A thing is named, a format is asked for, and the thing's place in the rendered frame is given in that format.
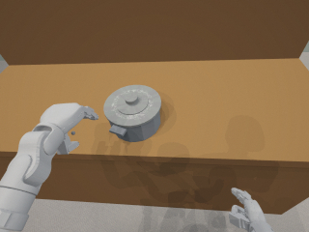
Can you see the left robot forearm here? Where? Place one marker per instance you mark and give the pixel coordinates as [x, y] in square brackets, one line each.
[25, 174]

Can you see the knob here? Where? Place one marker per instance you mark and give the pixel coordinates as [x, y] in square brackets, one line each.
[131, 98]

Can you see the table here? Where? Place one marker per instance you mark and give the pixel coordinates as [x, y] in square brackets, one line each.
[234, 98]

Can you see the lid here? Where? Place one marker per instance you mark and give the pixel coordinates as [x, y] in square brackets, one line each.
[121, 114]

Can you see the right robot forearm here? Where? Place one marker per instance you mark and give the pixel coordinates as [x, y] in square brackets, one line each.
[260, 226]

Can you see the right robot hand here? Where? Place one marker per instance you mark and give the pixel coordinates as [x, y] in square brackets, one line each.
[241, 218]

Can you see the pot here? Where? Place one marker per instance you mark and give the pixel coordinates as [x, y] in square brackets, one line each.
[137, 134]

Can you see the left robot hand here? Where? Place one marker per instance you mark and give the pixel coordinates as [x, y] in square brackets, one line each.
[66, 116]

